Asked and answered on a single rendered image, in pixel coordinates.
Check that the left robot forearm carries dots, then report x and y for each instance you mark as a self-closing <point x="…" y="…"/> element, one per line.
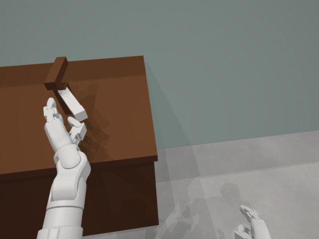
<point x="66" y="201"/>

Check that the robot right hand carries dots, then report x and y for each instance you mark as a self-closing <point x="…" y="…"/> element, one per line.
<point x="258" y="228"/>

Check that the counter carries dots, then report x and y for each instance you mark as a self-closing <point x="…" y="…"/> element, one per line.
<point x="119" y="144"/>

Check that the tap lever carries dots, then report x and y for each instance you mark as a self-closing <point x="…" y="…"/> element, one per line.
<point x="74" y="106"/>

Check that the robot left hand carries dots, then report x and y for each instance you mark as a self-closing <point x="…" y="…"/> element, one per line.
<point x="56" y="131"/>

